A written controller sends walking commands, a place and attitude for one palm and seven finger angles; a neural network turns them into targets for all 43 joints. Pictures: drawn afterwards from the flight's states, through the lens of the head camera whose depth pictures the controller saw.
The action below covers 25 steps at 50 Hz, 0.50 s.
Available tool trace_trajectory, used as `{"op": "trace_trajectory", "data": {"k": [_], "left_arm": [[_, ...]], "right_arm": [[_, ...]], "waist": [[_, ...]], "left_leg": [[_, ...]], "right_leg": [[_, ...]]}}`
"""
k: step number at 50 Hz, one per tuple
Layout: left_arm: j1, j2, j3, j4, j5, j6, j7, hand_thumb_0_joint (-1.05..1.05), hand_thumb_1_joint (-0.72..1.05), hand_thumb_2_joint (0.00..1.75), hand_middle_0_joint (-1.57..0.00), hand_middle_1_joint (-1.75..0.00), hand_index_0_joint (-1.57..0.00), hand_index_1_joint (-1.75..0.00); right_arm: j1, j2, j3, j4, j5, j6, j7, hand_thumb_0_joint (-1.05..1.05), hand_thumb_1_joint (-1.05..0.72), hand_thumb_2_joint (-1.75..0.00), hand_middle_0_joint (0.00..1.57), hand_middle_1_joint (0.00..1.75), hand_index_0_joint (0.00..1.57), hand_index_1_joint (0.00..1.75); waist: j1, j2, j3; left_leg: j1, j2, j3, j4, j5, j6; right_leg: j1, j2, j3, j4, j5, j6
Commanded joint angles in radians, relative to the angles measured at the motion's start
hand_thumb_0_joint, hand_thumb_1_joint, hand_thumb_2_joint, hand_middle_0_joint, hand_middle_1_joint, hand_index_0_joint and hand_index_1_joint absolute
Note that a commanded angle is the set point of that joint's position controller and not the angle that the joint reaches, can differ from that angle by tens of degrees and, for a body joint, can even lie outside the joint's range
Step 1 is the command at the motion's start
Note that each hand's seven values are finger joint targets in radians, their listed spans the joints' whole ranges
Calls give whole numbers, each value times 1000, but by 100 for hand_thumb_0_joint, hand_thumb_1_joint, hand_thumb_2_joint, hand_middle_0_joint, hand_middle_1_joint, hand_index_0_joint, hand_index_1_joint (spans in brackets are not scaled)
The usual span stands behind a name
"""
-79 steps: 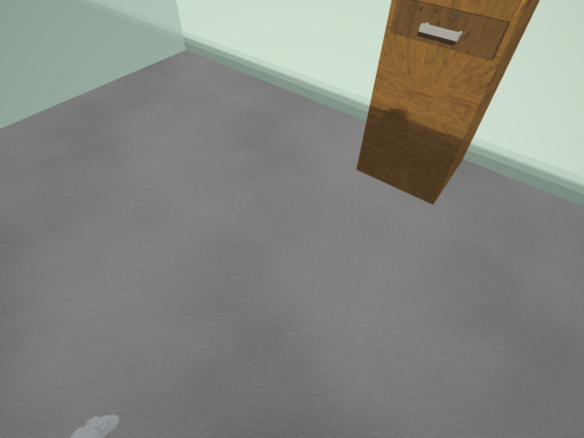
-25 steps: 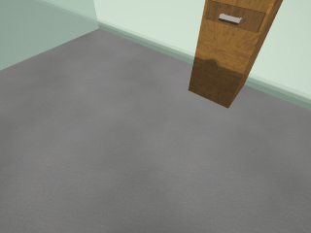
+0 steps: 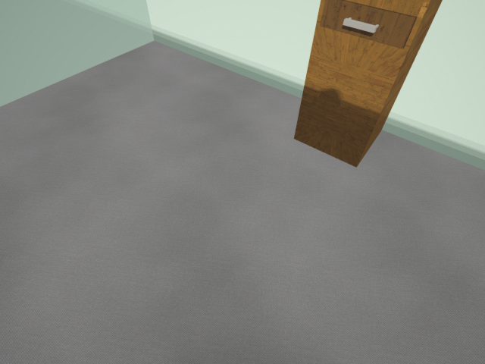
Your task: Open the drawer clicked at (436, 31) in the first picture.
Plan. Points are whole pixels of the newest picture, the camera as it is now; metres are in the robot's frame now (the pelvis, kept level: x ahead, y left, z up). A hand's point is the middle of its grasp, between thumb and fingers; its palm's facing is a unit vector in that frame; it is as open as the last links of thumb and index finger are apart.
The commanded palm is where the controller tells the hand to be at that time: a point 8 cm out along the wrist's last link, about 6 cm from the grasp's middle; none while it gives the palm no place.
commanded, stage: walk to a spot facing it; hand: left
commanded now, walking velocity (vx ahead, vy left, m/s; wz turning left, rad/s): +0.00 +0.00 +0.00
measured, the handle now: (361, 24) +1.44 -0.44 +0.00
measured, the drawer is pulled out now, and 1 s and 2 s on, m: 0.00 0.00 0.00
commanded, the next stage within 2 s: turn to face it in 1.52 s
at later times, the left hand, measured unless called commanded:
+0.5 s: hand out of the picture +0.06 +0.16 -0.19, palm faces +0.00 -0.98 -0.20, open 7.3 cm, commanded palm none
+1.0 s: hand (168, 255) +0.39 +0.20 -0.18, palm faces -0.16 -0.97 -0.19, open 7.4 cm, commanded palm none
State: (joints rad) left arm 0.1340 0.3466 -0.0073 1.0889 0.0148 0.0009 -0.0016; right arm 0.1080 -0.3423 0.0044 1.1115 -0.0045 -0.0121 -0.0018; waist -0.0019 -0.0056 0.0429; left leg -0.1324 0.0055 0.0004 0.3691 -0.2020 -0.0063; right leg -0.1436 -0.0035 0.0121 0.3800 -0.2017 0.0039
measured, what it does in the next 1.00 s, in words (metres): walks ahead: left foot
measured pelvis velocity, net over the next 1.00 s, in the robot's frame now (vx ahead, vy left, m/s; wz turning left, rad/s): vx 0.30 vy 0.02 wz -0.24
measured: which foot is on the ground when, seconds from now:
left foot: down 0.00-0.42, up 0.44-0.72, down 0.74-1.00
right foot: down 0.00-0.76, up 0.78-1.00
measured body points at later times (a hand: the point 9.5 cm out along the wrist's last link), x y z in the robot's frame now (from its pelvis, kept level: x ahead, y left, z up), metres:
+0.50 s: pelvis +0.09 -0.02 -0.02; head +0.10 -0.03 +0.43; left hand +0.06 +0.21 -0.17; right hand +0.05 -0.26 -0.18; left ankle +0.02 +0.10 -0.70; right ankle +0.00 -0.12 -0.75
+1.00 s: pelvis +0.30 +0.02 -0.01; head +0.31 +0.04 +0.44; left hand +0.40 +0.25 -0.17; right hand +0.28 -0.22 -0.15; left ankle +0.31 +0.09 -0.75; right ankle +0.28 -0.11 -0.65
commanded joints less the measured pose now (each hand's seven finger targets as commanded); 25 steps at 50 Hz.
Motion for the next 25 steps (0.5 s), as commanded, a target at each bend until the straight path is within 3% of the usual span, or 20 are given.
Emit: {"op": "trace_trajectory", "data": {"k": [1, 3, 4, 5, 8, 11, 13, 16, 18, 19, 20, 21, 22, 23, 24, 25], "left_arm": [[-42, 205, 40, -61, -3, -28, 13, 0, 90, 90, -20, -30, -20, -30], [-46, 204, 41, -62, -4, -29, 13, 0, 90, 90, -20, -30, -20, -30], [-9, 132, 26, -45, -6, -21, 16, 0, 90, 90, -20, -30, -20, -30], [29, 77, 14, -30, -4, -8, 17, 0, 90, 90, -20, -30, -20, -30], [65, 84, 24, -35, 5, 8, 2, 0, 90, 90, -20, -30, -20, -30], [99, 75, 37, -52, 9, 7, -11, 0, 90, 90, -20, -30, -20, -30], [119, 46, 41, -65, 10, -1, -15, 0, 90, 90, -20, -30, -20, -30], [149, -7, 43, -78, 8, -20, -19, 0, 90, 90, -20, -30, -20, -30], [199, -28, 47, -75, 8, -33, -19, 0, 90, 90, -20, -30, -20, -30], [263, -21, 55, -52, 9, -39, -15, 0, 90, 90, -20, -30, -20, -30], [361, 23, 71, -16, 13, -49, -6, 0, 90, 90, -20, -30, -20, -30], [484, 89, 88, 27, 11, -56, 9, 0, 90, 90, -20, -30, -20, -30], [556, 77, 85, 47, 5, -62, 22, 0, 90, 90, -20, -30, -20, -30], [557, 45, 78, 50, 8, -65, 30, 0, 90, 90, -20, -30, -20, -30], [545, 18, 75, 45, 11, -65, 35, 0, 90, 90, -20, -30, -20, -30], [512, 4, 71, 36, 15, -66, 38, 0, 90, 90, -20, -30, -20, -30]], "right_arm": [[-46, -209, -41, -61, -1, -20, -9, 0, -90, -90, 20, 30, 20, 30], [-44, -209, -41, -58, -2, -22, -10, 0, -90, -90, 20, 30, 20, 30], [-16, -139, -24, -43, -7, -16, -8, 0, -90, -90, 20, 30, 20, 30], [21, -79, -11, -29, -11, -5, -5, 0, -90, -90, 20, 30, 20, 30], [59, -90, -21, -29, -20, 7, 1, 0, -90, -90, 20, 30, 20, 30], [82, -107, -35, -41, -21, 5, 2, 0, -90, -90, 20, 30, 20, 30], [119, -106, -44, -45, -20, -3, -2, 0, -90, -90, 20, 30, 20, 30], [180, -116, -62, -46, -14, -18, -7, 0, -90, -90, 20, 30, 20, 30], [188, -86, -61, -49, -13, -25, -9, 0, -90, -90, 20, 30, 20, 30], [167, -64, -60, -57, -12, -28, -9, 0, -90, -90, 20, 30, 20, 30], [124, -17, -54, -84, -8, -36, -9, 0, -90, -90, 20, 30, 20, 30], [42, 35, -43, -135, -9, -45, -3, 0, -90, -90, 20, 30, 20, 30], [-34, 17, -44, -164, -16, -51, -4, 0, -90, -90, 20, 30, 20, 30], [-46, 25, -48, -166, -16, -56, -4, 0, -90, -90, 20, 30, 20, 30], [-53, 38, -49, -163, -16, -56, -1, 0, -90, -90, 20, 30, 20, 30], [-51, 52, -52, -162, -15, -54, 3, 0, -90, -90, 20, 30, 20, 30]], "waist": [[2, -3, -71], [2, -3, -79], [3, 1, -104], [3, -11, -94], [2, -4, 0], [6, 33, 83], [0, 66, 115], [-3, 148, 88], [17, 140, 71], [46, 78, 58], [85, -103, 33], [123, -329, 43], [154, -274, 70], [140, -207, 81], [129, -109, 73], [105, -68, 76]], "left_leg": [[17, 114, -101, -63, 120, 33], [20, 116, -101, -63, 142, 32], [34, 116, -83, -55, 108, 22], [29, 109, -67, -43, 12, 12], [-47, 103, -69, -54, -303, 22], [-95, 135, -106, -68, -437, 50], [-88, 175, -145, -82, -437, 80], [0, 262, -203, -84, -319, 133], [-11, 245, -137, 18, -133, 125], [-100, 197, -62, 134, -91, 90], [-288, 103, 61, 360, -75, 35], [-540, 16, 157, 583, -303, -6], [-636, 41, 73, 701, -391, -3], [-684, 66, 46, 760, -352, -3], [-695, 85, 38, 772, -321, -3], [-679, 99, 34, 755, -310, -4]], "right_leg": [[-7, -113, 103, -66, 110, -33], [5, -115, 100, -61, 132, -32], [12, -114, 98, -61, 96, -24], [-6, -104, 99, -54, -21, -18], [-100, -75, 131, -51, -310, -37], [-181, -38, 123, 12, -367, -52], [-224, -10, 96, 100, -308, -55], [-274, 20, -6, 232, -191, -44], [-199, 9, -14, 178, -155, -48], [-79, -15, 42, 123, -103, -69], [110, -120, 241, 36, 3, -119], [278, -294, 521, -85, 215, -210], [315, -335, 581, -68, 439, -259], [345, -322, 538, -37, 553, -276], [344, -312, 490, -31, 522, -271], [306, -300, 457, -41, 433, -258]]}}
